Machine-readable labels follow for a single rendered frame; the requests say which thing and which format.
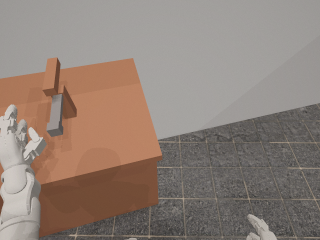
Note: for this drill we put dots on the left robot forearm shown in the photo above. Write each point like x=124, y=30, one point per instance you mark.
x=20, y=217

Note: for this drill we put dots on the left robot hand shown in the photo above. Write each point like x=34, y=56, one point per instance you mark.
x=14, y=147

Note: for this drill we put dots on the tap lever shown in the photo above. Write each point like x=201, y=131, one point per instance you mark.
x=54, y=127

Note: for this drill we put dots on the right robot hand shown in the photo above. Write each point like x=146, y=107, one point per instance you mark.
x=261, y=228

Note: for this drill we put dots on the counter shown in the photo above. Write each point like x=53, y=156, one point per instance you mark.
x=105, y=163

